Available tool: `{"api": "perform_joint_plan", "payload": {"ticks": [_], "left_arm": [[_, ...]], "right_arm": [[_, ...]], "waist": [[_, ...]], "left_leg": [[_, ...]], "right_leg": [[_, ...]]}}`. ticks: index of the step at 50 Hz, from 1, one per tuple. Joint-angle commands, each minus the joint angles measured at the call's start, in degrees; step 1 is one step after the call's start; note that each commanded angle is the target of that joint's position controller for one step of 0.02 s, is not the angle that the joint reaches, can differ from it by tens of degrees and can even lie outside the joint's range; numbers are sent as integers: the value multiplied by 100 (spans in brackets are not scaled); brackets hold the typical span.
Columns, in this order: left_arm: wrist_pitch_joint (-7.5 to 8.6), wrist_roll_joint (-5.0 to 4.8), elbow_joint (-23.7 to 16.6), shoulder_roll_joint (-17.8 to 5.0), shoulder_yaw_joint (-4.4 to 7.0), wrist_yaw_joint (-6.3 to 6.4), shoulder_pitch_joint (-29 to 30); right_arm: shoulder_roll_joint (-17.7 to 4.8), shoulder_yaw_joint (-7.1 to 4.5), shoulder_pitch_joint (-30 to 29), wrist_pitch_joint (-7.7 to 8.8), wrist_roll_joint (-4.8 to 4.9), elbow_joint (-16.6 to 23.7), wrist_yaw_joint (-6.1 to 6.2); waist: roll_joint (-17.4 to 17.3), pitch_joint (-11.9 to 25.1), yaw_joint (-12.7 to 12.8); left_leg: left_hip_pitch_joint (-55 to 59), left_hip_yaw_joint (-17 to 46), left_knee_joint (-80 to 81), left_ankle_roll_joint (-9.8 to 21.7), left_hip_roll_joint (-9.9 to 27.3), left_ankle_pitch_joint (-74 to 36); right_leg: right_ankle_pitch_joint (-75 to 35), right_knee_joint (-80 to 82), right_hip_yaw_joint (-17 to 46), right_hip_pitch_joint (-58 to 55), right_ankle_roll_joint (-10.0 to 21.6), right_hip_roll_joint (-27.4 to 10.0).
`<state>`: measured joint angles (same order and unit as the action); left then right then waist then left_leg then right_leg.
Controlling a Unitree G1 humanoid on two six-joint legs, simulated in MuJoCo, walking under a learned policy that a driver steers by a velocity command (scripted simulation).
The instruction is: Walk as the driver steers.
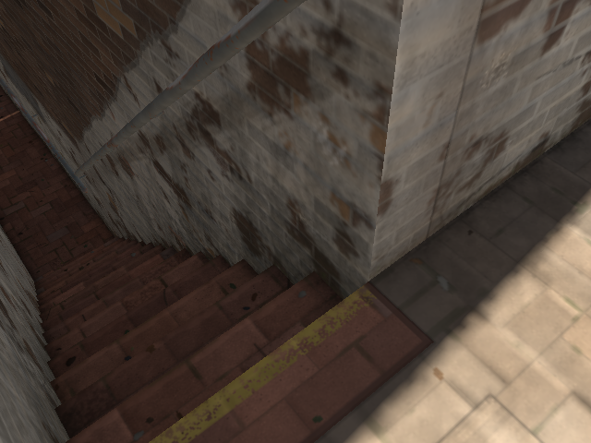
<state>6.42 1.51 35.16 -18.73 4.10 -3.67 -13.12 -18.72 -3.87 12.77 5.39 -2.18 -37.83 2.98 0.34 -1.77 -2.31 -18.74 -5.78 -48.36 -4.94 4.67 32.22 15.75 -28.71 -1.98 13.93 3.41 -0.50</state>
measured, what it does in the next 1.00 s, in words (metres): walks ahead, turning left: left foot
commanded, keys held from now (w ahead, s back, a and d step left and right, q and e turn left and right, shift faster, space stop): q+shift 0.94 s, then shift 0.06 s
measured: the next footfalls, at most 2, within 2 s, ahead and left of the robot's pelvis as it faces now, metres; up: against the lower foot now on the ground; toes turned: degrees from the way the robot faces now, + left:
left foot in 0.52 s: +0.06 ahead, +0.19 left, +0.00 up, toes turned +25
right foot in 1.12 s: +0.23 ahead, -0.01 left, +0.00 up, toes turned +51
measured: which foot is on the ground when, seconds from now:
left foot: up 0.00-0.50, down 0.52-1.00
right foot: down 0.00-0.52, up 0.54-1.00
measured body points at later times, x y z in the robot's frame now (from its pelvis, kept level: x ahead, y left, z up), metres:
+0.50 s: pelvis +0.04 +0.04 +0.00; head +0.07 +0.06 +0.45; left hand +0.06 +0.37 -0.08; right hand +0.26 -0.15 -0.11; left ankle +0.03 +0.17 -0.73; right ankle +0.00 -0.09 -0.74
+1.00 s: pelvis +0.08 +0.08 +0.00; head +0.10 +0.10 +0.45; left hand -0.05 +0.36 -0.11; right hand +0.39 +0.02 -0.08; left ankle +0.03 +0.17 -0.74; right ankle +0.18 -0.05 -0.70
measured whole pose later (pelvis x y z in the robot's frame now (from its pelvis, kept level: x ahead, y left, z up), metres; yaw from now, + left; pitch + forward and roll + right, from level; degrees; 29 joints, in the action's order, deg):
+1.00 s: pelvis +0.08 +0.08 +0.00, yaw +46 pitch +5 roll -2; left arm 1.8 -0.2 41.9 -18.4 1.4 3.3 -13.6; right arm -16.8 -3.6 13.4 7.7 -0.8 -32.8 -4.2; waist -2.0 2.0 1.0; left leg -20.7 19.3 -30.4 1.8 -8.5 12.4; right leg 24.6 -48.0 5.0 25.8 -9.4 1.8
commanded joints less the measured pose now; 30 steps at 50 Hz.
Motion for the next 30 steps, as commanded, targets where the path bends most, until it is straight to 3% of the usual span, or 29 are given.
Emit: {"api": "perform_joint_plan", "payload": {"ticks": [1,2,3,4,5,7,8,9,11,12,14,16,17,20,21,22,23,24,25,26,27,28,29,30], "left_arm": [[75,-317,-433,-289,61,88,264],[3,-288,-613,-406,50,51,722],[-41,-187,-731,-468,39,22,1051],[-74,-90,-801,-598,54,26,1170],[-115,-18,-786,-835,131,77,937],[-179,57,-416,-1397,410,231,-293],[-173,51,-220,-1261,417,308,-725],[-136,33,-156,-962,345,372,-781],[-35,48,-258,-605,237,461,-246],[1,104,-352,-588,230,511,82],[76,172,-399,-730,291,637,413],[66,291,-410,-818,328,769,320],[44,300,-330,-844,332,833,219],[5,313,-275,-910,382,890,114],[-6,335,-267,-944,406,920,58],[-14,309,-261,-961,390,939,59],[-33,302,-227,-972,389,985,72],[-57,206,-165,-1040,398,1017,21],[-71,194,-102,-1088,377,1004,-30],[-101,163,16,-799,264,927,-311],[-88,241,-411,-102,21,914,-444],[-44,146,-601,27,-54,819,-251],[8,-40,-767,-240,30,749,608],[70,-45,-656,-567,159,797,708]], "right_arm": [[-579,-80,-26,62,-18,167,-219],[-470,-59,430,44,23,-83,-354],[-403,-61,791,30,80,-313,-510],[-295,-28,803,21,116,-353,-669],[-261,-1,546,14,123,-244,-767],[-432,2,175,9,121,16,-710],[-417,41,24,7,117,83,-610],[-391,81,-62,-1,93,84,-499],[-334,121,28,-49,-25,-6,-392],[-288,129,92,-97,-91,-47,-433],[-122,144,125,-233,-181,-128,-655],[-58,140,-28,-358,-101,-78,-866],[8,137,-118,-417,-45,-35,-964],[77,116,-260,-463,61,-5,-1078],[14,75,-377,-480,26,22,-1152],[-58,32,-307,-426,62,10,-1166],[-105,2,-335,-372,102,-14,-1173],[-263,-69,-284,-291,137,-41,-1151],[-450,-169,-184,-206,170,-62,-1130],[-748,-296,6,-155,142,-73,-969],[-1414,-461,1075,-177,33,-151,-753],[-1392,-429,1589,-106,-218,-291,-709],[-1165,-483,1726,77,-399,-404,-647],[-1025,-475,1437,184,-235,-436,-598]], "waist": [[695,408,62],[649,337,-214],[509,353,-360],[379,314,-319],[316,249,-49],[479,64,594],[504,-93,744],[513,-176,758],[517,-101,515],[468,-94,377],[445,-135,256],[362,-62,312],[274,-64,374],[531,-6,390],[573,35,390],[558,28,355],[462,70,317],[344,154,269],[307,327,120],[-69,846,6],[-1126,2131,-162],[-722,2508,-272],[-496,855,-594],[-786,502,-446]], "left_leg": [[-940,653,-877,6,279,-53],[-209,513,-877,-29,218,-772],[238,447,-679,-70,188,-1351],[334,427,-291,-104,210,-1690],[112,394,-35,-108,187,-1746],[-1074,476,-107,4,155,-1206],[-1759,742,-189,91,320,-1028],[-2137,917,-235,170,403,-927],[-1990,870,-283,278,358,-976],[-1659,716,-204,332,297,-1130],[-1135,401,-10,420,152,-1466],[-872,336,312,446,161,-1521],[-882,339,464,454,135,-1574],[-731,291,792,408,82,-1743],[-728,169,889,401,-10,-1784],[-599,145,988,454,-61,-1750],[-493,99,1357,513,-141,-1915],[-173,-101,1912,602,-379,-2272],[451,-179,2460,803,-650,-2980],[1393,146,2899,1257,-616,-4449],[4040,2126,2174,2870,929,-7736],[5091,3395,2215,3438,1531,-7890],[4032,2986,2148,2894,1412,-7472],[3282,2585,2280,2704,1239,-6943]], "right_leg": [[-3384,783,942,-627,859,-1503],[-3089,927,593,157,700,-1294],[-2762,919,304,511,561,-1131],[-2325,843,163,540,505,-1069],[-1974,804,274,275,663,-1209],[-1564,1086,944,-900,1435,-1958],[-1504,1243,1279,-1431,1690,-2330],[-1544,1385,1396,-1724,1784,-2515],[-1653,1658,1018,-1709,1708,-2402],[-1679,1775,642,-1494,1593,-2202],[-1751,1934,-21,-1208,1328,-1894],[-2045,1956,-474,-1365,1211,-1871],[-2220,1892,-593,-1567,1141,-1942],[-2748,1739,-897,-1865,1054,-2040],[-2749,1620,-988,-1962,1005,-2013],[-2852,1555,-1027,-1830,930,-2063],[-2784,1357,-1145,-1898,778,-2050],[-2931,1079,-1251,-1890,618,-1935],[-2963,594,-1390,-1709,355,-1743],[-2496,-168,-1614,-1501,-114,-1352],[599,-2145,-1877,406,-1074,-459],[2674,-2940,-465,1859,-1274,91],[2650,-3550,241,2844,-1144,-6],[2552,-3954,373,2937,-1050,-234]]}}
